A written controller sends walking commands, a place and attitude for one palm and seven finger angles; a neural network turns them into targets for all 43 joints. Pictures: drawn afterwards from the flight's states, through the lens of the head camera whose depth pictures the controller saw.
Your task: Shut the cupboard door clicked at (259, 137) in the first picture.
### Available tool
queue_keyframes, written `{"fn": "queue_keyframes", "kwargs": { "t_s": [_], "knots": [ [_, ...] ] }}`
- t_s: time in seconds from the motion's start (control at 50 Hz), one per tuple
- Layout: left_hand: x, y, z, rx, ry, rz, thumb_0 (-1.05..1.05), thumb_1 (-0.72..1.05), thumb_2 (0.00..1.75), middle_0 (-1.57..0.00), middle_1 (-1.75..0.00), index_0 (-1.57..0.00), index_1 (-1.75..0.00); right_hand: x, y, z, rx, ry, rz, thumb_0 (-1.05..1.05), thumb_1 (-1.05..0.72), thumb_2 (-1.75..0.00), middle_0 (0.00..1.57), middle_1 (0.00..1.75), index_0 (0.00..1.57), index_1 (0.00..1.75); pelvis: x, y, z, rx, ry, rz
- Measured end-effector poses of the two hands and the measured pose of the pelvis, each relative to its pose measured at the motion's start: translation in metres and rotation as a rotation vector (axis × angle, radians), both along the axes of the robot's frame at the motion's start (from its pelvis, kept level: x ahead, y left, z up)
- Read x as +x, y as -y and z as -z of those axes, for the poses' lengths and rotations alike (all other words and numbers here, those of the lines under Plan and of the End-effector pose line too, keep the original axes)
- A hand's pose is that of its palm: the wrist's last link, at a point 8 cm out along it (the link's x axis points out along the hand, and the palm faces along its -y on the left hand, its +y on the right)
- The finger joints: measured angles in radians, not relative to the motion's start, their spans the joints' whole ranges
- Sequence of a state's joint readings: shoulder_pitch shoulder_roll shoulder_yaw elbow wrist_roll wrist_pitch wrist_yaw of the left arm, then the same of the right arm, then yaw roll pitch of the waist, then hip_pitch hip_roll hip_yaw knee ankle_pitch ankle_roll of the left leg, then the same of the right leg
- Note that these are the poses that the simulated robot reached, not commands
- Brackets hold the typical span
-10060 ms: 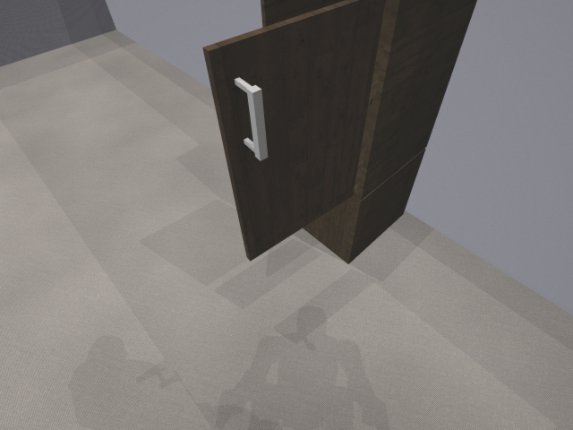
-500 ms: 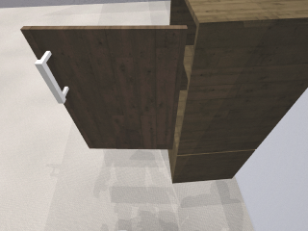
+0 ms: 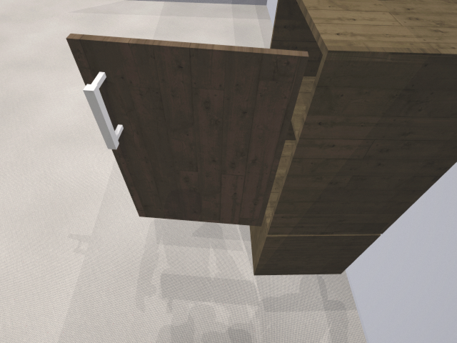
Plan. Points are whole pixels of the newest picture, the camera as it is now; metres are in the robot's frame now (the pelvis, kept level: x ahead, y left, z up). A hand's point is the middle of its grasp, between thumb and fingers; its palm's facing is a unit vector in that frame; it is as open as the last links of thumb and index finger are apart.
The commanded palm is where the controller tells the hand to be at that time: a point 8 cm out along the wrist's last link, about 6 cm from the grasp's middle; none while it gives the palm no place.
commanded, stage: come to a stop and stand still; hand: left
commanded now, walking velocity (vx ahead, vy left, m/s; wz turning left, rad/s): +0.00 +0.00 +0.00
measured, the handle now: (107, 112) +0.49 +0.29 +0.12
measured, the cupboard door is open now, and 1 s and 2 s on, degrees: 84 84 84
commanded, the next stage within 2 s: look again from close up in 0.28 s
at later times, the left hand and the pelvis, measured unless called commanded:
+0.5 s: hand out of the picture +0.03 +0.18 -0.18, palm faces +0.00 -0.98 -0.22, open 7.4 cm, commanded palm none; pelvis +0.01 +0.00 +0.00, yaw -1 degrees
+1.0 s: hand out of the picture +0.02 +0.14 -0.17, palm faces -0.01 -0.97 -0.22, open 7.4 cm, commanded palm none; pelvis +0.00 -0.04 +0.00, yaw -1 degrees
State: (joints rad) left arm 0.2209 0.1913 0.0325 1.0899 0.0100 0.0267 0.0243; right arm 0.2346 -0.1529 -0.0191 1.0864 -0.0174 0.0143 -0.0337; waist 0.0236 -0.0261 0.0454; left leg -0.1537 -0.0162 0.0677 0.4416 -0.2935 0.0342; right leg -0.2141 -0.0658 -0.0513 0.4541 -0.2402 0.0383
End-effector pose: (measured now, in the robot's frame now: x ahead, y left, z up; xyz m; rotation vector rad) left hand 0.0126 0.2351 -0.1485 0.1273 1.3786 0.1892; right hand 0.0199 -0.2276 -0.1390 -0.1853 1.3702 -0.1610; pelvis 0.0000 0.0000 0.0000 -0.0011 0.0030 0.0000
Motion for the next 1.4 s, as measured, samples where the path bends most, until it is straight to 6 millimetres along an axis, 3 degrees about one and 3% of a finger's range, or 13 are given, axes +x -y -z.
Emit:
{"fn": "queue_keyframes", "kwargs": {
  "t_s": [0.18, 0.38, 0.58, 0.78, 1.06, 1.4],
  "knots": [
    [-0.003, 0.005, 0.0, -0.02, -0.033, 0.017, 0.01, 0.91, 0.9, -0.2, -0.3, -0.19, -0.3, 0.006, -0.004, -0.002, -0.002, 0.022, 0.014, 0.0, -0.93, -0.89, 0.2, 0.3, 0.21, 0.3, 0.009, -0.006, -0.002, -0.002, 0.006, 0.012],
    [0.008, 0.011, 0.001, -0.023, -0.03, 0.032, 0.01, 0.92, 0.9, -0.2, -0.3, -0.2, -0.3, -0.012, -0.01, 0.001, 0.017, -0.039, 0.043, 0.0, -0.92, -0.89, 0.2, 0.3, 0.2, 0.3, 0.017, -0.003, -0.002, -0.003, 0.008, 0.015],
    [0.014, 0.008, -0.008, 0.042, 0.014, 0.063, 0.01, 0.91, 0.9, -0.2, -0.3, -0.2, -0.3, -0.015, -0.012, 0.019, 0.068, 0.008, 0.022, 0.0, -0.91, -0.89, 0.2, 0.3, 0.2, 0.3, 0.014, 0.0, 0.006, 0.0, 0.016, 0.011],
    [0.016, 0.025, -0.014, 0.05, 0.037, 0.083, 0.01, 0.91, 0.9, -0.2, -0.3, -0.2, -0.3, -0.02, 0.004, 0.021, 0.091, 0.017, 0.026, 0.01, -0.92, -0.89, 0.2, 0.3, 0.2, 0.3, 0.008, 0.018, 0.003, 0.017, 0.026, 0.026],
    [-0.006, 0.052, -0.01, 0.015, -0.016, 0.064, 0.01, 0.91, 0.9, -0.2, -0.3, -0.2, -0.3, -0.032, 0.033, 0.013, 0.059, -0.041, 0.023, 0.0, -0.91, -0.9, 0.2, 0.3, 0.2, 0.3, 0.003, 0.041, 0.0, 0.014, 0.017, 0.022],
    [-0.008, 0.062, -0.008, 0.009, -0.021, 0.052, 0.01, 0.91, 0.9, -0.2, -0.3, -0.2, -0.3, -0.027, 0.035, 0.012, 0.067, -0.038, 0.025, 0.0, -0.91, -0.9, 0.2, 0.3, 0.2, 0.3, 0.005, 0.049, -0.001, 0.011, 0.015, 0.022]
  ]
}}
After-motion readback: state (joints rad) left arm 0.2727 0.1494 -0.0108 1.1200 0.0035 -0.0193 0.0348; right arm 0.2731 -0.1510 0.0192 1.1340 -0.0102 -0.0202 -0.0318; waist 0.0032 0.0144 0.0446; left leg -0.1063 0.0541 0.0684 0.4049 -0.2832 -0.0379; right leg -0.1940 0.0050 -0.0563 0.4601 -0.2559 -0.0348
